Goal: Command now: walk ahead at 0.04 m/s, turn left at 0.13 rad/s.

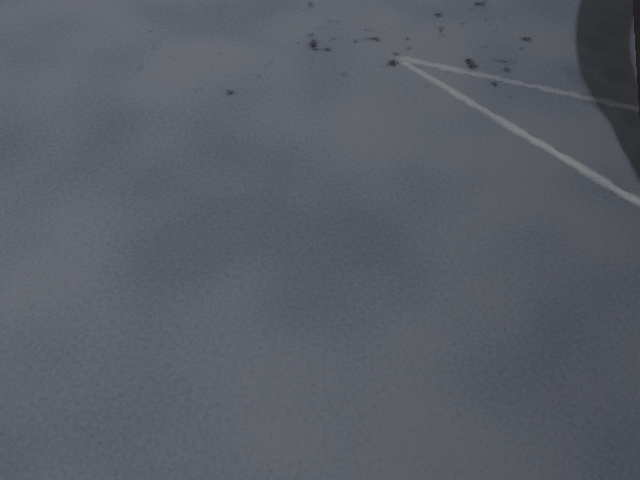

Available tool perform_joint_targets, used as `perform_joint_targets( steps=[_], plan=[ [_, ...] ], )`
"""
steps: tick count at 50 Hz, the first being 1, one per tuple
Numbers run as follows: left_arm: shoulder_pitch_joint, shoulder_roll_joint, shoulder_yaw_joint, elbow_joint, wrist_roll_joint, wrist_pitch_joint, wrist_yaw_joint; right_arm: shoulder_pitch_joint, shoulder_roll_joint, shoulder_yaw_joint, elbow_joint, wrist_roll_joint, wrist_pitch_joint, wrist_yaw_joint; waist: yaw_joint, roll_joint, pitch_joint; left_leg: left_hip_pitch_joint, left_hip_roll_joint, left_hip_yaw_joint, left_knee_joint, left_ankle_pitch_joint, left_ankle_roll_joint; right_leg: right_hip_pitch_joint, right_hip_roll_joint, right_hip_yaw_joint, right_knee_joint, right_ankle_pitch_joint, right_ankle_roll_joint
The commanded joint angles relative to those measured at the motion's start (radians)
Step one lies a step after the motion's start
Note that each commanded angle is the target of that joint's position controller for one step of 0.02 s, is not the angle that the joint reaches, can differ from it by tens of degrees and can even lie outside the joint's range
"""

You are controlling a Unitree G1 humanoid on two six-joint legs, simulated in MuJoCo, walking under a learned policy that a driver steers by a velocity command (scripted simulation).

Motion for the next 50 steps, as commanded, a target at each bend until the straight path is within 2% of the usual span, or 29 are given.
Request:
perform_joint_targets(
  steps=[1, 4, 6, 7, 8, 9, 10, 11, 14, 15, 18, 23, 35, 36, 38, 43, 44, 45, 46, 48, 49, 50],
  plan=[
    [0.048, 0.076, 0.019, -0.020, 0.001, 0.003, 0.001, -0.038, -0.119, -0.029, -0.049, -0.004, -0.007, -0.013, 0.014, 0.168, -0.121, 0.011, 0.250, -0.221, -0.181, -0.128, 0.133, 0.160, 0.003, -0.002, -0.096, 0.031, 0.002],
    [0.061, 0.067, 0.017, 0.003, 0.004, -0.007, -0.005, -0.038, -0.098, -0.020, -0.026, 0.007, -0.004, -0.013, 0.025, 0.151, -0.091, 0.012, 0.248, -0.248, -0.160, -0.220, 0.104, 0.225, 0.010, -0.011, -0.238, 0.046, -0.014],
    [0.099, 0.061, 0.011, 0.027, 0.021, -0.017, -0.015, -0.015, -0.085, -0.015, -0.003, 0.021, -0.004, -0.015, 0.046, 0.113, -0.083, -0.019, 0.206, -0.227, -0.125, -0.245, 0.036, 0.331, 0.007, -0.012, -0.408, 0.209, -0.046],
    [0.096, 0.097, 0.014, 0.024, 0.026, -0.020, -0.017, 0.023, -0.080, -0.016, 0.008, 0.014, -0.007, -0.016, 0.018, 0.060, -0.074, -0.028, 0.166, -0.204, -0.081, -0.256, -0.003, 0.347, -0.037, 0.032, -0.425, 0.276, -0.071],
    [0.071, 0.147, 0.030, 0.036, 0.012, -0.021, -0.015, 0.054, -0.094, -0.024, 0.005, 0.012, -0.006, -0.017, -0.025, -0.052, -0.057, -0.025, 0.111, -0.146, -0.085, -0.276, -0.027, 0.286, -0.037, 0.017, -0.403, 0.167, -0.096],
    [0.073, 0.095, 0.022, 0.042, 0.011, -0.027, -0.019, -0.008, -0.108, -0.025, -0.002, 0.009, -0.001, -0.023, 0.015, -0.045, -0.047, 0.042, 0.096, -0.117, -0.050, -0.259, -0.040, 0.196, -0.014, 0.015, -0.442, 0.022, -0.097],
    [0.070, 0.059, 0.010, 0.048, 0.018, -0.035, -0.020, -0.036, -0.099, -0.025, -0.011, 0.014, 0.004, -0.028, 0.014, -0.038, -0.049, 0.079, 0.099, -0.114, -0.031, -0.239, -0.035, 0.163, -0.010, 0.015, -0.468, -0.010, -0.084],
    [0.054, 0.052, 0.006, 0.050, 0.019, -0.042, -0.020, -0.041, -0.078, -0.020, -0.008, 0.014, 0.010, -0.032, 0.008, -0.041, -0.050, 0.098, 0.107, -0.117, -0.021, -0.206, -0.027, 0.157, -0.005, 0.013, -0.478, 0.025, -0.072],
    [0.068, 0.054, 0.003, 0.065, 0.012, -0.060, -0.021, -0.018, -0.070, -0.021, 0.013, 0.011, 0.017, -0.031, 0.009, -0.015, -0.072, 0.117, 0.106, -0.113, -0.002, -0.110, -0.017, 0.199, 0.004, 0.002, -0.468, 0.106, -0.060],
    [0.086, 0.050, 0.002, 0.071, 0.010, -0.062, -0.015, -0.033, -0.074, -0.022, 0.009, 0.019, 0.013, -0.026, 0.016, 0.001, -0.081, 0.127, 0.109, -0.118, 0.010, -0.067, -0.024, 0.213, 0.003, 0.007, -0.464, 0.120, -0.065],
    [0.100, 0.053, 0.000, 0.083, 0.008, -0.060, -0.007, -0.030, -0.063, -0.022, 0.029, 0.024, 0.008, -0.021, 0.020, 0.022, -0.086, 0.134, 0.109, -0.111, 0.026, 0.010, -0.028, 0.232, 0.007, 0.004, -0.458, 0.157, -0.068],
    [0.111, 0.044, -0.004, 0.101, 0.007, -0.054, -0.003, -0.030, -0.060, -0.024, 0.063, 0.026, 0.013, -0.025, 0.025, 0.053, -0.070, 0.137, 0.110, -0.112, 0.027, 0.038, -0.029, 0.243, 0.019, -0.006, -0.458, 0.165, -0.066],
    [0.121, 0.014, -0.011, 0.152, 0.007, -0.048, 0.002, -0.048, -0.064, -0.025, 0.143, 0.032, 0.012, -0.033, 0.027, 0.054, -0.054, 0.144, 0.120, -0.124, 0.007, 0.032, -0.022, 0.263, 0.035, -0.024, -0.470, 0.152, -0.053],
    [0.113, 0.025, -0.009, 0.156, 0.008, -0.048, -0.001, -0.030, -0.057, -0.023, 0.166, 0.027, 0.016, -0.039, 0.023, 0.052, -0.049, 0.145, 0.119, -0.120, -0.005, 0.027, -0.013, 0.261, 0.038, -0.029, -0.476, 0.156, -0.049],
    [0.117, 0.016, -0.011, 0.166, 0.007, -0.048, -0.004, -0.030, -0.062, -0.024, 0.183, 0.028, 0.019, -0.044, 0.025, 0.055, -0.046, 0.150, 0.120, -0.123, -0.013, 0.022, -0.008, 0.264, 0.040, -0.031, -0.481, 0.155, -0.045],
    [0.132, 0.008, -0.014, 0.194, 0.007, -0.048, 0.000, -0.034, -0.061, -0.025, 0.223, 0.032, 0.018, -0.046, 0.027, 0.053, -0.047, 0.154, 0.123, -0.128, -0.033, 0.015, -0.002, 0.277, 0.041, -0.038, -0.488, 0.147, -0.039],
    [0.153, -0.001, -0.015, 0.208, 0.005, -0.046, 0.001, -0.016, -0.060, -0.026, 0.239, 0.032, 0.019, -0.046, 0.027, 0.062, -0.068, 0.160, 0.116, -0.126, -0.050, -0.111, 0.001, 0.286, 0.055, -0.056, -0.479, 0.072, -0.041],
    [0.155, -0.001, -0.013, 0.213, 0.000, -0.044, 0.004, 0.001, -0.077, -0.033, 0.249, 0.037, 0.020, -0.046, 0.018, 0.078, -0.052, 0.145, 0.115, -0.138, -0.077, -0.307, 0.011, 0.262, 0.075, -0.082, -0.442, -0.015, -0.047],
    [0.140, 0.001, -0.012, 0.206, -0.005, -0.046, 0.009, 0.031, -0.107, -0.045, 0.260, 0.045, 0.020, -0.046, 0.004, 0.113, -0.029, 0.127, 0.140, -0.185, -0.117, -0.514, 0.036, 0.214, 0.098, -0.111, -0.372, -0.099, -0.057],
    [0.096, -0.021, -0.016, 0.180, -0.013, -0.064, 0.009, 0.130, -0.143, -0.058, 0.280, 0.055, 0.007, -0.041, -0.033, 0.200, 0.017, 0.146, 0.286, -0.428, -0.260, -0.769, 0.129, 0.071, 0.103, -0.119, -0.203, -0.137, -0.073],
    [0.072, -0.011, -0.013, 0.170, -0.022, -0.078, 0.004, 0.149, -0.153, -0.063, 0.281, 0.053, -0.007, -0.040, -0.042, 0.216, 0.045, 0.134, 0.351, -0.538, -0.312, -0.757, 0.172, 0.027, 0.076, -0.074, -0.111, -0.136, -0.089],
    [0.052, 0.010, -0.004, 0.161, -0.029, -0.091, -0.002, 0.150, -0.151, -0.064, 0.276, 0.045, -0.026, -0.038, -0.043, 0.208, 0.056, 0.160, 0.394, -0.593, -0.332, -0.693, 0.201, -0.044, 0.049, -0.028, 0.004, -0.175, -0.104]
  ],
)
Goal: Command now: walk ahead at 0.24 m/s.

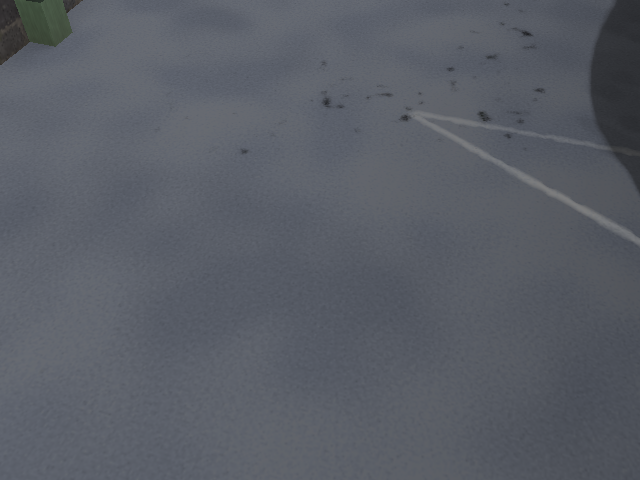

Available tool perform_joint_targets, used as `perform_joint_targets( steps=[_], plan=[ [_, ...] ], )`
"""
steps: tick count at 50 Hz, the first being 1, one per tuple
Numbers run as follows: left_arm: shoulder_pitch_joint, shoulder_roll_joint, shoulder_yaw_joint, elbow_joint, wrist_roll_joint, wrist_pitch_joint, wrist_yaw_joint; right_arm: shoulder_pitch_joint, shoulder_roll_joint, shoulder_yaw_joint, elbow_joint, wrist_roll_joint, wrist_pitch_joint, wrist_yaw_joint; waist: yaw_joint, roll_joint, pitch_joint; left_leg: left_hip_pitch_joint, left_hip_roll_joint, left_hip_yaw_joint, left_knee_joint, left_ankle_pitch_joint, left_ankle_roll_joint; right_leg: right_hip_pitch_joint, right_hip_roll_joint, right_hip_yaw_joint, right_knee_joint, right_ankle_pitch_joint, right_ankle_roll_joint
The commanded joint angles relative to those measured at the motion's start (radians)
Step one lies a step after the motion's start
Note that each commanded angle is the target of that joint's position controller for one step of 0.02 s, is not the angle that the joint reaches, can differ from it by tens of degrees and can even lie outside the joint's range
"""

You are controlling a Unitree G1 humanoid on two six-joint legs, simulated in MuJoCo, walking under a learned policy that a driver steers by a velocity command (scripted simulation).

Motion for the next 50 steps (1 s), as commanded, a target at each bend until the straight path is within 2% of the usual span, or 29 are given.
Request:
perform_joint_targets(
  steps=[1, 4, 5, 8, 9, 11, 12, 13, 14, 15, 16, 17, 19, 23, 24, 30, 33, 35, 36, 37, 38, 39, 40, 41, 42, 43, 45, 47, 50],
  plan=[
    [-0.090, 0.102, 0.026, -0.083, -0.021, -0.051, -0.009, 0.098, -0.177, -0.044, -0.027, -0.008, -0.053, 0.001, -0.057, 0.152, 0.102, 0.103, 0.405, -0.602, -0.394, -0.459, 0.225, -0.374, -0.041, 0.064, 0.312, -0.112, -0.045],
    [-0.078, 0.113, 0.039, -0.075, -0.019, -0.067, -0.023, 0.056, -0.141, -0.037, -0.050, 0.008, -0.077, 0.002, -0.018, 0.076, 0.050, 0.181, 0.342, -0.426, -0.372, -0.236, 0.156, -0.426, -0.094, 0.075, 0.254, 0.000, -0.056],
    [-0.081, 0.087, 0.034, -0.073, -0.015, -0.067, -0.019, 0.029, -0.149, -0.041, -0.073, 0.019, -0.076, 0.006, -0.011, 0.084, 0.041, 0.137, 0.304, -0.355, -0.367, -0.173, 0.131, -0.352, -0.089, 0.051, 0.162, 0.015, -0.049],
    [-0.014, 0.054, 0.028, -0.031, -0.007, -0.056, -0.021, 0.036, -0.202, -0.057, -0.077, 0.033, -0.060, 0.011, 0.026, 0.102, 0.019, -0.061, 0.216, -0.204, -0.328, -0.157, 0.118, -0.034, -0.008, -0.065, -0.065, 0.157, -0.008],
    [0.052, 0.052, 0.032, -0.001, -0.005, -0.050, -0.022, 0.036, -0.199, -0.053, -0.086, 0.034, -0.058, 0.013, 0.054, 0.109, 0.005, -0.146, 0.204, -0.183, -0.285, -0.194, 0.117, 0.093, 0.018, -0.104, -0.086, 0.241, 0.008],
    [0.192, 0.069, 0.043, 0.049, -0.007, -0.041, -0.021, 0.028, -0.127, -0.029, -0.097, 0.020, -0.059, 0.017, 0.118, 0.060, 0.013, -0.278, 0.151, -0.146, -0.116, -0.217, 0.083, 0.258, 0.039, -0.104, -0.121, 0.186, 0.011],
    [0.292, 0.123, 0.054, 0.072, -0.002, -0.047, -0.022, 0.004, -0.056, -0.007, -0.121, 0.006, -0.066, 0.024, 0.155, -0.103, 0.005, -0.367, 0.085, -0.051, 0.194, -0.167, 0.022, 0.334, -0.090, 0.101, -0.219, 0.082, -0.028],
    [0.328, 0.232, 0.061, 0.053, 0.005, -0.056, -0.028, 0.019, -0.001, 0.006, -0.151, -0.013, -0.078, 0.028, 0.111, -0.334, -0.020, -0.518, 0.025, 0.045, 0.544, -0.281, -0.033, 0.360, -0.304, 0.486, -0.375, 0.002, -0.134],
    [0.295, 0.263, 0.072, 0.059, 0.025, -0.071, -0.042, 0.025, -0.065, -0.010, -0.178, 0.026, -0.087, 0.024, 0.081, -0.291, 0.006, -0.619, 0.055, -0.054, 0.688, -0.297, -0.006, 0.258, -0.440, 0.787, -0.509, -0.356, -0.270],
    [0.169, 0.228, 0.059, 0.016, 0.020, -0.081, -0.049, -0.018, -0.116, -0.017, -0.199, 0.045, -0.093, 0.023, 0.049, -0.183, 0.116, -0.702, 0.125, -0.071, 0.757, -0.208, 0.003, 0.182, -0.417, 0.762, -0.534, -0.498, -0.268],
    [0.094, 0.184, 0.043, -0.006, 0.020, -0.084, -0.055, -0.021, -0.137, -0.021, -0.198, 0.040, -0.096, 0.023, 0.029, -0.149, 0.151, -0.710, 0.151, -0.054, 0.758, -0.111, 0.004, 0.146, -0.363, 0.644, -0.535, -0.402, -0.231],
    [0.059, 0.169, 0.034, -0.015, 0.022, -0.082, -0.058, -0.011, -0.137, -0.027, -0.184, 0.026, -0.097, 0.019, 0.013, -0.116, 0.138, -0.669, 0.173, -0.045, 0.718, -0.034, 0.000, 0.123, -0.312, 0.540, -0.541, -0.278, -0.194],
    [0.086, 0.121, 0.018, -0.002, 0.022, -0.080, -0.051, -0.036, -0.136, -0.034, -0.186, 0.015, -0.094, 0.014, 0.022, -0.124, 0.132, -0.604, 0.188, -0.027, 0.594, 0.104, -0.026, 0.114, -0.237, 0.366, -0.560, -0.030, -0.155],
    [0.166, 0.127, 0.013, 0.020, 0.022, -0.074, -0.025, -0.136, -0.092, -0.025, -0.218, 0.020, -0.077, 0.018, 0.048, -0.078, 0.117, -0.593, 0.176, 0.009, 0.383, 0.266, -0.067, 0.174, -0.191, 0.199, -0.557, 0.277, -0.143],
    [0.188, 0.124, 0.009, 0.015, 0.020, -0.073, -0.023, -0.168, -0.076, -0.017, -0.230, 0.010, -0.077, 0.024, 0.063, -0.077, 0.115, -0.581, 0.170, 0.022, 0.331, 0.304, -0.072, 0.185, -0.178, 0.165, -0.560, 0.334, -0.143],
    [0.242, 0.127, 0.010, -0.003, 0.000, -0.065, -0.027, -0.352, -0.069, 0.005, -0.293, 0.020, -0.075, 0.061, 0.100, -0.085, 0.154, -0.474, 0.141, 0.054, 0.129, 0.399, -0.065, 0.211, -0.195, 0.086, -0.563, 0.426, -0.163],
    [0.243, 0.167, 0.023, 0.003, -0.005, -0.050, -0.028, -0.364, -0.093, 0.003, -0.306, 0.006, -0.082, 0.074, 0.066, -0.111, 0.171, -0.426, 0.125, 0.063, 0.071, 0.304, -0.013, 0.281, -0.238, 0.063, -0.505, 0.609, -0.158],
    [0.230, 0.190, 0.032, 0.002, -0.013, -0.046, -0.021, -0.251, -0.152, -0.021, -0.283, -0.010, -0.089, 0.072, -0.019, -0.134, 0.067, -0.234, 0.068, 0.082, 0.049, 0.228, 0.014, 0.332, -0.247, 0.044, -0.352, 0.967, -0.131],
    [0.183, 0.206, 0.036, -0.010, -0.005, -0.038, -0.017, -0.048, -0.205, -0.048, -0.213, -0.008, -0.087, 0.064, -0.122, -0.144, -0.043, -0.013, 0.033, 0.112, 0.062, 0.226, 0.027, 0.298, -0.205, 0.004, -0.153, 1.107, -0.103],
    [0.173, 0.173, 0.024, -0.040, 0.013, -0.035, -0.016, 0.165, -0.268, -0.072, -0.159, -0.017, -0.077, 0.052, -0.200, -0.080, -0.210, 0.384, 0.172, -0.045, 0.125, 0.252, 0.074, 0.041, -0.164, 0.006, 0.138, 0.907, -0.072],
    [0.342, -0.001, -0.024, -0.055, 0.013, -0.053, -0.029, 0.238, -0.362, -0.085, -0.129, -0.031, -0.073, 0.055, -0.108, 0.254, -0.451, 0.744, 0.456, -0.538, -0.006, -0.006, 0.237, -0.303, 0.048, 0.020, 0.542, 0.112, -0.011],
    [0.340, 0.048, -0.011, -0.027, -0.025, -0.085, -0.037, 0.220, -0.271, -0.057, -0.132, -0.039, -0.069, 0.060, -0.124, 0.265, -0.503, 0.692, 0.501, -0.800, -0.219, -0.195, 0.253, -0.394, 0.064, 0.168, 0.709, -0.115, -0.023],
    [0.184, 0.153, 0.019, -0.073, -0.049, -0.094, -0.037, 0.127, -0.195, -0.034, -0.131, -0.023, -0.076, 0.057, -0.121, 0.174, -0.271, 0.513, 0.460, -0.602, -0.227, -0.183, 0.178, -0.488, 0.003, 0.144, 0.762, -0.063, -0.039],
    [0.099, 0.156, 0.023, -0.102, -0.047, -0.096, -0.028, 0.040, -0.160, -0.020, -0.137, -0.018, -0.086, 0.055, -0.090, 0.074, -0.155, 0.333, 0.427, -0.439, -0.244, -0.082, 0.140, -0.481, -0.052, 0.113, 0.721, 0.041, -0.050],
    [0.066, 0.146, 0.031, -0.108, -0.032, -0.089, -0.018, -0.014, -0.132, -0.012, -0.131, -0.023, -0.099, 0.059, -0.055, 0.029, -0.090, 0.191, 0.385, -0.318, -0.272, 0.031, 0.112, -0.433, -0.093, 0.107, 0.657, 0.125, -0.051],
    [0.095, 0.130, 0.042, -0.099, -0.030, -0.070, -0.016, -0.039, -0.107, -0.005, -0.121, -0.036, -0.111, 0.060, -0.018, 0.056, -0.061, 0.108, 0.347, -0.219, -0.300, 0.090, 0.091, -0.367, -0.120, 0.116, 0.610, 0.175, -0.051],
    [0.128, 0.077, 0.044, -0.097, -0.032, -0.036, -0.020, -0.027, -0.088, -0.003, -0.086, -0.040, -0.122, 0.059, 0.010, 0.091, -0.034, 0.036, 0.317, -0.114, -0.339, 0.146, 0.084, -0.319, -0.132, 0.115, 0.573, 0.201, -0.059],
    [0.095, 0.085, 0.056, -0.120, -0.026, -0.011, -0.019, -0.011, -0.115, -0.009, -0.060, -0.043, -0.127, 0.053, 0.020, 0.087, 0.015, 0.000, 0.313, -0.030, -0.365, 0.200, 0.097, -0.378, -0.134, 0.108, 0.544, 0.240, -0.058],
    [-0.012, 0.096, 0.063, -0.173, -0.019, -0.009, -0.019, 0.008, -0.140, -0.011, -0.043, -0.052, -0.127, 0.036, 0.002, 0.065, 0.060, 0.001, 0.307, 0.047, -0.384, 0.235, 0.094, -0.480, -0.124, 0.123, 0.410, 0.380, -0.037]
  ],
)
Over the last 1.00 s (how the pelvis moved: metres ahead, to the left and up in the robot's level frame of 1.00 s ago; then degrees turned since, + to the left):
0.07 -0.02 0.00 0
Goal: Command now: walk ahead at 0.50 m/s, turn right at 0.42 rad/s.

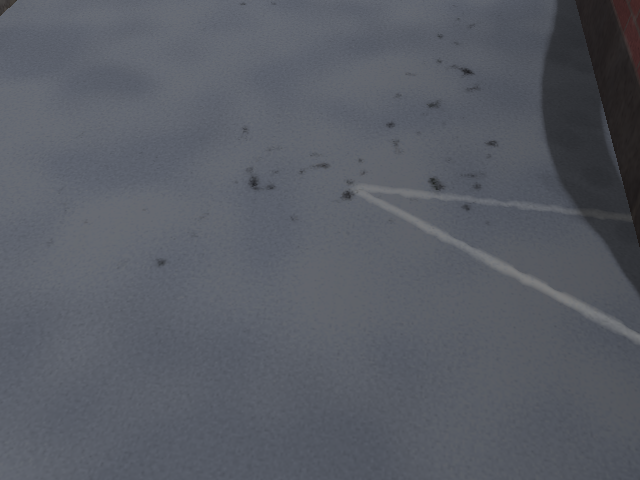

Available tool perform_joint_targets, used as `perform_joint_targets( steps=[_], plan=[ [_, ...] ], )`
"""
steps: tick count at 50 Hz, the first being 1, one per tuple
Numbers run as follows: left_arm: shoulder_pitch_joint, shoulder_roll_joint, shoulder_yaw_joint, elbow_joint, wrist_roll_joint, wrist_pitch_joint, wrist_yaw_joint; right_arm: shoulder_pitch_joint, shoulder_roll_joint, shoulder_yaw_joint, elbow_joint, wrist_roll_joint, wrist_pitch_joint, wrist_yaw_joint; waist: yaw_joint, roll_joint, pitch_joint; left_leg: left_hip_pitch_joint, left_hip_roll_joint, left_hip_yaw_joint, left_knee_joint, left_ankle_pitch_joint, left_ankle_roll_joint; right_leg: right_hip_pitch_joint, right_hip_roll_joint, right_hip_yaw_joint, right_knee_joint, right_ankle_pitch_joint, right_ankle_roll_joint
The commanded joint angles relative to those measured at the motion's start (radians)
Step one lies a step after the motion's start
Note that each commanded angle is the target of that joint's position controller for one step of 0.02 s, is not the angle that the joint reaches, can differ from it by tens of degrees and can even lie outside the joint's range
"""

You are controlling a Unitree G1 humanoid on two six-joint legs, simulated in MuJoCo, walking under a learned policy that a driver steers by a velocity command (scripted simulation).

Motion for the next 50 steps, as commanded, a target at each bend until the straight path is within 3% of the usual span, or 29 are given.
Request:
perform_joint_targets(
  steps=[1, 5, 9, 10, 12, 14, 15, 16, 17, 18, 19, 20, 21, 23, 26, 29, 32, 36, 37, 38, 39, 40, 41, 43, 45, 50],
  plan=[
    [0.024, 0.019, 0.008, -0.055, 0.008, 0.003, -0.007, -0.072, -0.114, -0.015, -0.053, -0.006, -0.021, -0.017, 0.043, 0.098, 0.061, -0.092, 0.280, -0.114, -0.186, 0.167, 0.117, -0.032, -0.021, 0.045, -0.118, 0.156, 0.012],
    [-0.116, 0.002, -0.007, -0.115, 0.016, -0.007, -0.038, -0.022, -0.156, -0.018, -0.042, 0.005, -0.011, -0.035, -0.006, 0.060, 0.087, 0.000, 0.290, -0.031, -0.192, 0.229, 0.097, -0.034, -0.004, -0.043, -0.346, 0.273, 0.006],
    [-0.233, -0.008, -0.019, -0.197, 0.013, -0.008, -0.070, 0.060, -0.178, -0.026, -0.019, 0.019, 0.024, -0.040, -0.049, 0.050, 0.110, 0.205, 0.337, 0.013, -0.109, 0.357, 0.087, -0.119, 0.012, -0.100, -0.455, 0.190, -0.018],
    [-0.244, -0.004, -0.018, -0.216, 0.011, -0.008, -0.079, 0.059, -0.187, -0.029, -0.022, 0.021, 0.035, -0.041, -0.044, 0.059, 0.106, 0.234, 0.344, 0.027, -0.074, 0.433, 0.081, -0.107, 0.025, -0.123, -0.471, 0.145, -0.029],
    [-0.211, 0.027, -0.005, -0.239, 0.009, -0.005, -0.091, 0.033, -0.216, -0.036, -0.040, 0.024, 0.051, -0.048, -0.004, 0.105, 0.052, 0.257, 0.344, 0.060, 0.045, 0.767, 0.059, 0.016, 0.089, -0.190, -0.480, 0.044, -0.060],
    [-0.024, 0.099, 0.034, -0.217, 0.003, -0.001, -0.090, 0.004, -0.244, -0.044, -0.058, 0.025, 0.067, -0.056, 0.105, 0.149, -0.064, 0.216, 0.328, 0.078, 0.327, 1.001, 0.033, 0.282, 0.171, -0.225, -0.493, -0.022, -0.112],
    [0.135, 0.164, 0.068, -0.183, 0.009, 0.000, -0.074, -0.011, -0.235, -0.038, -0.070, 0.028, 0.066, -0.058, 0.192, 0.109, -0.139, 0.065, 0.279, 0.084, 0.579, 0.864, -0.010, 0.553, 0.173, -0.157, -0.594, 0.080, -0.155],
    [0.194, 0.279, 0.091, -0.173, 0.025, 0.006, -0.049, 0.077, -0.111, -0.001, -0.110, -0.005, 0.044, -0.044, 0.122, -0.141, -0.255, -0.358, 0.135, 0.068, 0.980, 0.066, -0.077, 0.952, -0.100, 0.276, -0.572, 0.272, -0.293],
    [0.176, 0.261, 0.075, -0.209, 0.038, -0.003, -0.047, 0.091, -0.104, 0.015, -0.120, 0.013, 0.000, -0.023, 0.099, -0.139, -0.437, -0.537, -0.013, -0.163, 1.205, -0.470, -0.097, 1.098, -0.292, 0.715, -0.727, 0.409, -0.440],
    [0.160, 0.182, 0.049, -0.206, 0.049, -0.007, -0.048, -0.022, -0.189, -0.013, -0.129, 0.056, -0.019, -0.012, 0.139, -0.015, -0.383, -0.580, 0.058, -0.259, 1.213, -0.402, -0.076, 1.038, -0.250, 0.531, -0.734, 0.589, -0.368],
    [0.096, 0.139, 0.037, -0.205, 0.037, -0.012, -0.048, -0.054, -0.171, -0.008, -0.142, 0.064, -0.022, -0.014, 0.103, 0.016, -0.250, -0.590, 0.109, -0.242, 1.125, -0.327, -0.065, 0.885, -0.207, 0.345, -0.717, 0.673, -0.315],
    [0.029, 0.112, 0.030, -0.214, 0.025, -0.013, -0.048, -0.070, -0.161, -0.010, -0.129, 0.047, -0.016, -0.024, 0.065, 0.077, -0.158, -0.563, 0.148, -0.224, 1.042, -0.285, -0.070, 0.731, -0.157, 0.237, -0.740, 0.660, -0.268],
    [-0.017, 0.083, 0.020, -0.223, 0.029, -0.014, -0.044, -0.067, -0.169, -0.019, -0.122, 0.037, 0.001, -0.030, 0.032, 0.064, -0.119, -0.500, 0.170, -0.221, 0.988, -0.254, -0.071, 0.613, -0.125, 0.172, -0.775, 0.648, -0.245],
    [-0.044, 0.093, 0.019, -0.226, 0.045, -0.020, -0.045, -0.018, -0.145, -0.020, -0.111, 0.031, 0.037, -0.036, -0.012, 0.040, -0.107, -0.393, 0.170, -0.212, 0.919, -0.201, -0.085, 0.482, -0.089, 0.102, -0.819, 0.708, -0.235],
    [-0.038, 0.110, 0.021, -0.206, 0.044, -0.025, -0.033, -0.026, -0.117, -0.016, -0.113, 0.015, 0.055, -0.047, -0.023, 0.001, -0.116, -0.399, 0.153, -0.197, 0.756, -0.093, -0.113, 0.471, -0.057, 0.016, -0.826, 0.796, -0.224],
    [-0.043, 0.107, 0.015, -0.192, 0.040, -0.006, -0.017, -0.102, -0.106, -0.007, -0.126, 0.016, 0.056, -0.044, 0.002, -0.033, -0.128, -0.375, 0.144, -0.188, 0.551, 0.047, -0.121, 0.494, -0.026, -0.037, -0.819, 0.720, -0.186],
    [-0.022, 0.108, 0.010, -0.163, 0.045, 0.006, -0.013, -0.164, -0.117, -0.007, -0.133, 0.020, 0.055, -0.036, 0.035, -0.046, -0.125, -0.331, 0.126, -0.188, 0.416, 0.129, -0.120, 0.519, -0.040, -0.022, -0.813, 0.618, -0.175],
    [-0.043, 0.085, -0.003, -0.130, 0.038, 0.013, -0.011, -0.168, -0.134, -0.014, -0.130, 0.009, 0.046, -0.025, 0.016, -0.054, -0.092, -0.267, 0.105, -0.188, 0.265, 0.096, -0.078, 0.531, -0.061, 0.032, -0.733, 0.488, -0.151],
    [-0.042, 0.074, -0.008, -0.122, 0.030, 0.014, -0.010, -0.136, -0.140, -0.016, -0.117, 0.001, 0.039, -0.023, -0.009, -0.036, -0.094, -0.189, 0.100, -0.186, 0.160, 0.218, -0.055, 0.516, -0.034, 0.031, -0.692, 0.411, -0.116],
    [0.005, 0.057, -0.014, -0.114, 0.041, 0.009, -0.008, -0.120, -0.186, -0.026, -0.109, -0.009, 0.034, -0.027, 0.007, 0.024, -0.117, -0.087, 0.163, -0.253, 0.140, 0.515, -0.028, 0.492, 0.023, 0.017, -0.643, 0.283, -0.065],
    [0.117, 0.045, -0.014, -0.097, 0.061, 0.001, -0.010, -0.143, -0.235, -0.032, -0.114, -0.013, 0.036, -0.033, 0.090, 0.129, -0.150, 0.033, 0.253, -0.329, 0.203, 0.725, 0.038, 0.409, 0.100, -0.015, -0.603, 0.040, -0.021],
    [0.139, 0.022, -0.020, -0.079, 0.059, 0.006, -0.003, -0.147, -0.163, -0.017, -0.102, -0.007, 0.048, -0.035, 0.083, 0.213, -0.179, 0.050, 0.299, -0.376, 0.206, 0.668, 0.122, 0.382, 0.123, -0.039, -0.572, -0.143, 0.018],
    [0.092, 0.037, -0.020, -0.085, 0.053, 0.019, 0.002, -0.164, -0.115, -0.005, -0.099, 0.005, 0.058, -0.031, 0.066, 0.214, -0.169, 0.015, 0.298, -0.399, 0.182, 0.545, 0.135, 0.391, 0.114, -0.038, -0.589, -0.176, 0.032],
    [0.054, 0.067, -0.012, -0.076, 0.039, 0.053, 0.011, -0.219, -0.120, -0.004, -0.106, 0.011, 0.067, -0.021, 0.060, 0.162, -0.123, -0.066, 0.228, -0.344, 0.174, 0.343, 0.081, 0.424, 0.106, -0.032, -0.648, -0.111, 0.021],
    [0.040, 0.081, -0.007, -0.068, 0.042, 0.075, 0.013, -0.220, -0.137, -0.009, -0.094, 0.015, 0.063, -0.016, 0.045, 0.121, -0.097, -0.091, 0.181, -0.285, 0.189, 0.285, 0.034, 0.445, 0.099, -0.020, -0.680, -0.056, 0.002],
    [0.043, 0.060, -0.009, -0.031, 0.040, 0.065, 0.011, -0.215, -0.124, -0.009, -0.049, 0.019, 0.064, -0.027, 0.029, 0.083, -0.107, -0.030, 0.151, -0.248, 0.230, 0.371, 0.034, 0.461, 0.087, -0.018, -0.682, 0.061, 0.008]
  ],
)
Over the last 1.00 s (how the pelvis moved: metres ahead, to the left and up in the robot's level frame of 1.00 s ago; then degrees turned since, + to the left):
0.45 0.00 0.01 -6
